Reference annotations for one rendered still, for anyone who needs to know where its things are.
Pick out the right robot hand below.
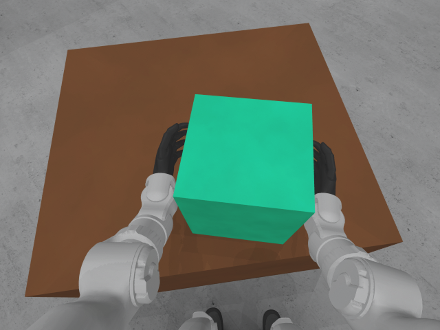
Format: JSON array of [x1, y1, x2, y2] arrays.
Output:
[[313, 140, 336, 195]]

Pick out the pedestal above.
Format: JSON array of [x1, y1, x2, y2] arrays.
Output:
[[25, 23, 403, 298]]

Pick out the robot left foot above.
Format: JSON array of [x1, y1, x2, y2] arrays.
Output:
[[206, 307, 223, 330]]

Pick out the robot right forearm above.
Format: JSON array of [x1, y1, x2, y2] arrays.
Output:
[[304, 193, 423, 312]]

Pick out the robot left shin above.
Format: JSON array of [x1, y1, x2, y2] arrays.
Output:
[[192, 311, 212, 320]]

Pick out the left robot upper arm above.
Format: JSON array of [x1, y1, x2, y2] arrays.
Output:
[[26, 242, 160, 330]]

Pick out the right robot upper arm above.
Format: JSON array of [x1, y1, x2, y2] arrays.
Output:
[[329, 256, 440, 330]]

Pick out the robot left forearm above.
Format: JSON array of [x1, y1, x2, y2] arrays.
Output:
[[79, 173, 178, 292]]

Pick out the left robot hand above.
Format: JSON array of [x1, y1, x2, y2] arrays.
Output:
[[153, 122, 189, 176]]

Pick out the carton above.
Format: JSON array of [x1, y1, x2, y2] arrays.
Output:
[[173, 94, 315, 244]]

